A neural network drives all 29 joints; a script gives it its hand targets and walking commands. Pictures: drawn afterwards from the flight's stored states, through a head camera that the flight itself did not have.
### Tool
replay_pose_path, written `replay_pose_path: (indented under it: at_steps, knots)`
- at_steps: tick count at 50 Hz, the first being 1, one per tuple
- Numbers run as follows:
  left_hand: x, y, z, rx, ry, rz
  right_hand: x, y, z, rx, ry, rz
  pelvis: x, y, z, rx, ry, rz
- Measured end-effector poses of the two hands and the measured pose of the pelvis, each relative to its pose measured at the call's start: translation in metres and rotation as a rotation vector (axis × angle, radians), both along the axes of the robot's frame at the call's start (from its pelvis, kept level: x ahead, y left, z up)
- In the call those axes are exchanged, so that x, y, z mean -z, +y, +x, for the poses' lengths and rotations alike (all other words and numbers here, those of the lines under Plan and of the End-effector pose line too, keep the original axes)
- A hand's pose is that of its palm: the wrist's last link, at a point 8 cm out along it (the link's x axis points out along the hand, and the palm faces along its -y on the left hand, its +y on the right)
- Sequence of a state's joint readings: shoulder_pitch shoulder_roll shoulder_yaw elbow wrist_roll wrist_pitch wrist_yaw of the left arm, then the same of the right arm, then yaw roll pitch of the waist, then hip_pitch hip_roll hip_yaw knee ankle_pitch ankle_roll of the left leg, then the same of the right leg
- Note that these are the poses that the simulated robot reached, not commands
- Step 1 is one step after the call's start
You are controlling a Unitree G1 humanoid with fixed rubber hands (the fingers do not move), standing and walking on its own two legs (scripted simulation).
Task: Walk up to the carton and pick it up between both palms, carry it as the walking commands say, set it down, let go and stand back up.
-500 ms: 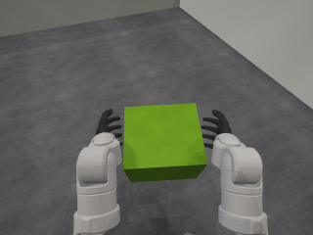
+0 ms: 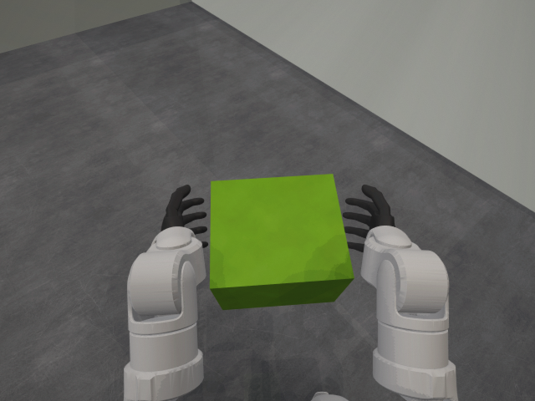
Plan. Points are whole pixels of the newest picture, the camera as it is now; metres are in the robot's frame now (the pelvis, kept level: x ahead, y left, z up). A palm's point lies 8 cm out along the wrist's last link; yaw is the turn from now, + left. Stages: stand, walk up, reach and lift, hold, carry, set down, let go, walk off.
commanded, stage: carry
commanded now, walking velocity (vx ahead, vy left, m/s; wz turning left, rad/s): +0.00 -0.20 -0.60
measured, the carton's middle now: (275, 244) +0.35 +0.01 +0.02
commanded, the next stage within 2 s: none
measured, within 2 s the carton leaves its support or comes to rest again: neither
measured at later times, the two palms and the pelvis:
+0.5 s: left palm (322, 241) +0.31 -0.05 +0.10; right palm out of the picture +0.24 -0.31 +0.11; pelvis -0.02 -0.11 +0.00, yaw -15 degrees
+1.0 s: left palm (477, 288) +0.25 -0.24 +0.09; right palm out of the picture +0.12 -0.47 +0.10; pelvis -0.08 -0.21 -0.01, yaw -29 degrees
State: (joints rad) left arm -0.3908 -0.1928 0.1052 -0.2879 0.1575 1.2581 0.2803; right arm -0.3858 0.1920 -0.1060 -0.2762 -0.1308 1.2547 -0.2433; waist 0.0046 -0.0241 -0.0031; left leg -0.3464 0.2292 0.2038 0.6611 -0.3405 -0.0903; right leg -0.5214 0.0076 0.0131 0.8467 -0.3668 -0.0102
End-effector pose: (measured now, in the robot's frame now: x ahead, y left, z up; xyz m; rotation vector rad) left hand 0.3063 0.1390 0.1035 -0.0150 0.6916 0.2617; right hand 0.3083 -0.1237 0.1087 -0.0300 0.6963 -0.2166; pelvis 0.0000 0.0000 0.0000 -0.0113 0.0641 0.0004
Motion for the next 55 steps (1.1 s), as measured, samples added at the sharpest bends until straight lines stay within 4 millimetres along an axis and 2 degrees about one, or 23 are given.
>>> replay_pose_path:
  at_steps: [3,5,8,16,20,23,26,29,33,36,40,46,50,55]
  knots:
    - [0.008,-0.043,0.009,0.047,-0.006,0.01,0.011,-0.042,-0.004,0.051,-0.006,0.006,0.011,-0.027,0.002,0.046,-0.002,-0.009]
    - [0.016,-0.068,0.012,0.09,0.025,0.015,0.019,-0.067,-0.013,0.09,0.022,0.009,0.01,-0.04,0.0,0.061,-0.014,-0.012]
    - [0.022,-0.096,0.012,0.132,0.061,0.029,0.027,-0.093,-0.024,0.131,0.056,0.021,0.007,-0.053,-0.005,0.079,-0.022,0.011]
    - [0.023,-0.132,0.006,0.17,0.046,0.027,0.029,-0.128,-0.04,0.172,0.045,0.022,0.01,-0.075,-0.016,0.115,-0.025,0.007]
    - [0.018,-0.149,0.003,0.204,0.03,0.006,0.018,-0.144,-0.05,0.199,0.027,0.009,0.007,-0.085,-0.019,0.167,-0.035,0.005]
    - [0.009,-0.171,0.002,0.242,0.02,-0.007,0.008,-0.165,-0.06,0.234,0.02,0.001,0.001,-0.096,-0.021,0.223,-0.032,-0.006]
    - [0.002,-0.2,0.002,0.284,0.005,-0.01,0.002,-0.191,-0.071,0.28,0.007,-0.001,-0.002,-0.111,-0.025,0.276,-0.014,-0.008]
    - [0.001,-0.238,-0.001,0.334,-0.003,-0.005,0.001,-0.225,-0.087,0.332,-0.001,0.002,0.0,-0.131,-0.03,0.338,0.001,-0.003]
    - [0.009,-0.294,-0.01,0.399,-0.005,0.01,0.013,-0.273,-0.113,0.403,-0.006,0.011,0.011,-0.163,-0.041,0.39,-0.007,-0.012]
    - [0.016,-0.323,-0.021,0.446,0.038,0.027,0.02,-0.298,-0.136,0.445,0.035,0.024,0.006,-0.176,-0.052,0.411,-0.021,0.008]
    - [0.015,-0.347,-0.033,0.476,0.042,0.044,0.024,-0.318,-0.155,0.475,0.04,0.041,0.005,-0.188,-0.063,0.43,-0.033,0.022]
    - [0.016,-0.366,-0.047,0.502,0.027,0.031,0.023,-0.333,-0.175,0.502,0.027,0.029,0.009,-0.198,-0.076,0.456,-0.034,0.011]
    - [0.013,-0.379,-0.057,0.537,0.024,0.006,0.013,-0.344,-0.191,0.531,0.019,0.009,0.006,-0.205,-0.084,0.5,-0.043,0.001]
    - [0.0,-0.413,-0.07,0.595,0.01,-0.013,-0.003,-0.37,-0.216,0.587,0.005,-0.006,-0.002,-0.222,-0.094,0.576,-0.025,-0.013]
